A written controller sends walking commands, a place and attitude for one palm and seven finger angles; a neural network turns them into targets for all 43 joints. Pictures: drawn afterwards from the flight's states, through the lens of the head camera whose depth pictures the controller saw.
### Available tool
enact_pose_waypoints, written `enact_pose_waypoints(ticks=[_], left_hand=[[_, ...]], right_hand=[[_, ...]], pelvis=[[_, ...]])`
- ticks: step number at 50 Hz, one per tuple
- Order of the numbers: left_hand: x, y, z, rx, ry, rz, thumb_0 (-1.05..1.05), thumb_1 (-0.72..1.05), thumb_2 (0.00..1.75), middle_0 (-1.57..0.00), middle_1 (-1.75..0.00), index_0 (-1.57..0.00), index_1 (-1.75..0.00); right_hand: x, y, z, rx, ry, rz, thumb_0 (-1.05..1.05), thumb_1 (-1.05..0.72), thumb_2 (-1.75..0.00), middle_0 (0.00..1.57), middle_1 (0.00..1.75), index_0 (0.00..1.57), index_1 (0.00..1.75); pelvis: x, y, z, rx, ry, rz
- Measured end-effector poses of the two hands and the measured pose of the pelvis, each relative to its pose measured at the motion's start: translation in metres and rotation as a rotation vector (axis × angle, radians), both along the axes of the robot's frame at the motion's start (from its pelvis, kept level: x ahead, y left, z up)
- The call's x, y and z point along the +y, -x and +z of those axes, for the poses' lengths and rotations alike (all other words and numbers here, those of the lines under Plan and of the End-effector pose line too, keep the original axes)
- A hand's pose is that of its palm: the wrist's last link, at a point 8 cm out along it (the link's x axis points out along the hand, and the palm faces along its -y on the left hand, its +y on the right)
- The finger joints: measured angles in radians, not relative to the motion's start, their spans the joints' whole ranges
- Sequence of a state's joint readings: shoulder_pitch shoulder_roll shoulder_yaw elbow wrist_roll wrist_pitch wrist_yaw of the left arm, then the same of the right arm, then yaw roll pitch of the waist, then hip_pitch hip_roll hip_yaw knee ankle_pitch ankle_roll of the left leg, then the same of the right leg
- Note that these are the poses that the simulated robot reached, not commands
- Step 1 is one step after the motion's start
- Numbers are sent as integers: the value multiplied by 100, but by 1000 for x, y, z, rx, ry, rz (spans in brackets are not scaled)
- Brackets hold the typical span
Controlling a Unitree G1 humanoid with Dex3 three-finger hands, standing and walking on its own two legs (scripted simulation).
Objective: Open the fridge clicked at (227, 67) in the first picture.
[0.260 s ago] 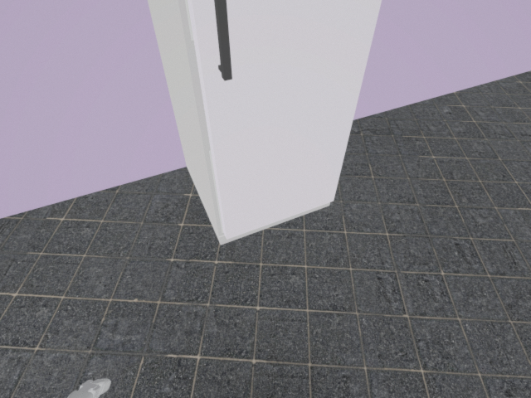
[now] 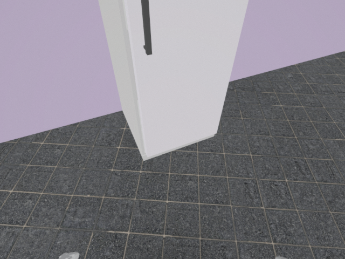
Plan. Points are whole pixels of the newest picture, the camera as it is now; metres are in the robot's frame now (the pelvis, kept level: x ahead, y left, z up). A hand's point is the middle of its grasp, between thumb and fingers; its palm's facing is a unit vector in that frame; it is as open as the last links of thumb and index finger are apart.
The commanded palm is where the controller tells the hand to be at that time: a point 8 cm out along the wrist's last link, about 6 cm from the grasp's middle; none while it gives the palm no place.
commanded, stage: stand and wait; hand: left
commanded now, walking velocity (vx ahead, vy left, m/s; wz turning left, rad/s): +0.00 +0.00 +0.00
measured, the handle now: (144, 13) +0.86 +0.16 +0.22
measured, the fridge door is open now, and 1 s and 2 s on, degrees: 0 0 0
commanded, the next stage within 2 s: look at it before walking up in 0.56 s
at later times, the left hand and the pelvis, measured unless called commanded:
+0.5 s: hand out of the picture +0.05 +0.24 -0.15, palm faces -0.03 -0.94 -0.35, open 7.4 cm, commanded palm none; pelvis -0.01 -0.01 +0.00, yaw +0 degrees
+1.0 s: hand out of the picture +0.07 +0.24 -0.15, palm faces -0.03 -0.94 -0.34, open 7.4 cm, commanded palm none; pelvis -0.01 -0.01 +0.01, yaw +0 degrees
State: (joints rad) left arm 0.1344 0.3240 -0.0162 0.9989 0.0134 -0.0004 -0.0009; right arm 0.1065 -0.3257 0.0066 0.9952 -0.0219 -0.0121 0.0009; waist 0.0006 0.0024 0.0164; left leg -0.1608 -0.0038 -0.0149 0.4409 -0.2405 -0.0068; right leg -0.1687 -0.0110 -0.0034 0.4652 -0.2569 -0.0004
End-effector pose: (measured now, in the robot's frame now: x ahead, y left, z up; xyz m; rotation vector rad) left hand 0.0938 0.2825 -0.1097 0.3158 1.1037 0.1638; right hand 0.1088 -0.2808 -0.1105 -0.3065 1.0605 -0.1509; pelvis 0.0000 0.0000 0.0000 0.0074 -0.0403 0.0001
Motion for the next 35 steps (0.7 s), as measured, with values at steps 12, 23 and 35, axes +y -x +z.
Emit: enact_pose_waypoints(ticks=[12, 23, 35], left_hand=[[3, 41, -5, 107, -10, 38, 0, 90, 90, -21, -30, -20, -30], [3, 47, -4, 124, -20, 42, 0, 90, 90, -20, -30, -20, -30], [-2, 32, -1, 79, -13, 25, 0, 90, 90, -20, -30, -20, -30]], right_hand=[[-13, 44, -8, 123, 12, -37, 1, -91, -90, 20, 30, 20, 30], [-18, 66, -11, 172, 11, -64, 1, -91, -90, 20, 30, 20, 30], [-18, 60, -9, 147, 7, -61, 1, -91, -90, 20, 30, 20, 30]], pelvis=[[-5, 9, 3, 0, 2, 1], [-7, 12, 4, -1, 2, -2], [-9, 12, 5, -1, 3, -3]])
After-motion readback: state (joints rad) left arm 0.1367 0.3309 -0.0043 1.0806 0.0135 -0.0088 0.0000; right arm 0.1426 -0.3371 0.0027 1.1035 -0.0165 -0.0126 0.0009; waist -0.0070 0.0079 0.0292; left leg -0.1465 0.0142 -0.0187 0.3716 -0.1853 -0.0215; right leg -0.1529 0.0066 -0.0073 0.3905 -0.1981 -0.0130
